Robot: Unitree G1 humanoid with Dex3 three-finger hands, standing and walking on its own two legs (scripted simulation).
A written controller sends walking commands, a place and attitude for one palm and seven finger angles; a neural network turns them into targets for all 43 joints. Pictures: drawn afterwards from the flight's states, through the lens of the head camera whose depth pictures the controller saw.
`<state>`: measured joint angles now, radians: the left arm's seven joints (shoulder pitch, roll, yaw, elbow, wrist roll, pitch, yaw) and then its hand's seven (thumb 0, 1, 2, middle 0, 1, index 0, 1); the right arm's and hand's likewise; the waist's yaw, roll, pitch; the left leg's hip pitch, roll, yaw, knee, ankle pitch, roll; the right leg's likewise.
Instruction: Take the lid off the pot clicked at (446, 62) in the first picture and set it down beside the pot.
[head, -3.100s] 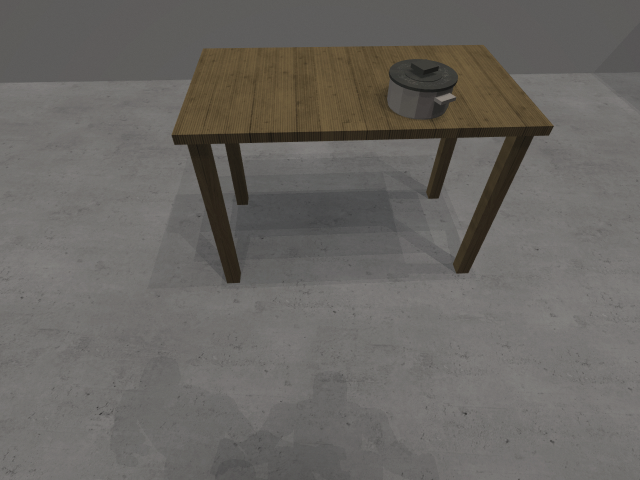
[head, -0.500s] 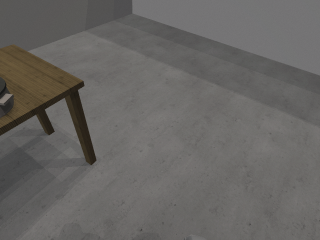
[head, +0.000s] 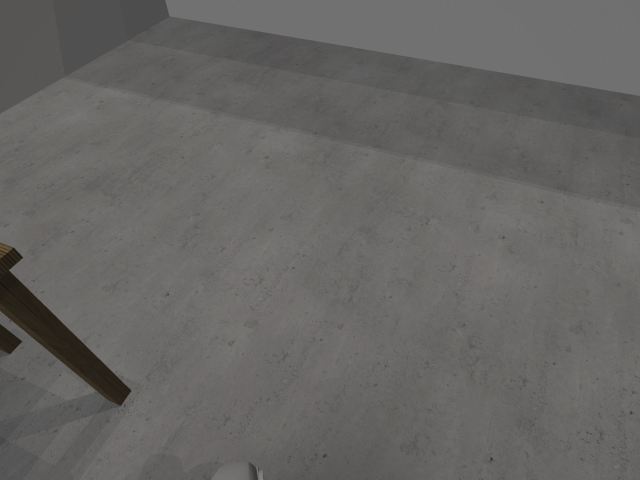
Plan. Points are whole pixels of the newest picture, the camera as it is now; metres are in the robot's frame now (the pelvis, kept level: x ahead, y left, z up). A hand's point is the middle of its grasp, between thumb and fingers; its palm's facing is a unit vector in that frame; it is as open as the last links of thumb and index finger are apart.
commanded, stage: turn to face it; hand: left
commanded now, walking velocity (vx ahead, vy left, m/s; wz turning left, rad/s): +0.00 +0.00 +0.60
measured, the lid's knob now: out of the picture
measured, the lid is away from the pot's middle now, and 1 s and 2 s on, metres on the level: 0.00 0.00 0.00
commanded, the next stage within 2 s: take the last steps up to it in 1.82 s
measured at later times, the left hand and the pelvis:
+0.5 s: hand out of the picture +0.11 +0.25 -0.17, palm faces +0.31 -0.92 -0.23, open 7.4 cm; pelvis +0.10 +0.03 +0.00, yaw +15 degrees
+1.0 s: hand out of the picture +0.06 +0.20 -0.17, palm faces +0.57 -0.79 -0.23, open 7.4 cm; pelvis +0.12 +0.01 +0.00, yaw +34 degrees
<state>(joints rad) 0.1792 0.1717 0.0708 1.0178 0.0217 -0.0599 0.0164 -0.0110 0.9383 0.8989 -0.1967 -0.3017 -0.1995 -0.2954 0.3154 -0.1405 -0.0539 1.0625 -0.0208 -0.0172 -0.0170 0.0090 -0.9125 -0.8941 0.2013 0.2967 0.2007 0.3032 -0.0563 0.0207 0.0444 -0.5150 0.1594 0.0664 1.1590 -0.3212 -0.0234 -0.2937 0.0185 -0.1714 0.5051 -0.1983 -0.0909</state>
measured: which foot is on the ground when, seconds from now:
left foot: up 0.00-0.26, down 0.28-0.66, up 0.68-1.00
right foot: down 0.00-0.28, up 0.30-0.64, down 0.66-1.00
